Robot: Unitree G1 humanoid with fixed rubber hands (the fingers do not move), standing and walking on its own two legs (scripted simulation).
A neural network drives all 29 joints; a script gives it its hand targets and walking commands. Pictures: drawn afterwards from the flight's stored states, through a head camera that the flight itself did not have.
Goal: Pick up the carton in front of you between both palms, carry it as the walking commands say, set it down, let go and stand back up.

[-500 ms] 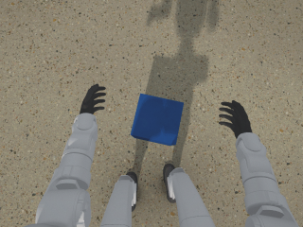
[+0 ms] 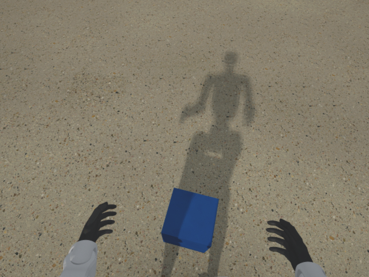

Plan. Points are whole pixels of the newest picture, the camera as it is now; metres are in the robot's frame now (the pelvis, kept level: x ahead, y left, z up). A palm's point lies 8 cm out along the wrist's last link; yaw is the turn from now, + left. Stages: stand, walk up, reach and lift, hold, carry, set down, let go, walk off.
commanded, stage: let go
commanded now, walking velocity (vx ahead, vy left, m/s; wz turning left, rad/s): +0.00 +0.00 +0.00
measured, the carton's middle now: (189, 221) +0.36 -0.04 -0.65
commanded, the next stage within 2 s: stand in 0.54 s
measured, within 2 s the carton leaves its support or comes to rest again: neither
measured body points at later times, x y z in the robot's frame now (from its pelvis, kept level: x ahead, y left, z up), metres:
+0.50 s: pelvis -0.01 +0.02 +0.00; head -0.01 +0.02 +0.45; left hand +0.15 +0.25 -0.08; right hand +0.16 -0.23 -0.07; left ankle -0.04 +0.12 -0.74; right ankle -0.01 -0.11 -0.74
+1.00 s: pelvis +0.00 -0.01 +0.00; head +0.01 -0.03 +0.45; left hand +0.13 +0.29 -0.09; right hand +0.16 -0.30 -0.10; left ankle -0.04 +0.12 -0.74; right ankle -0.01 -0.11 -0.74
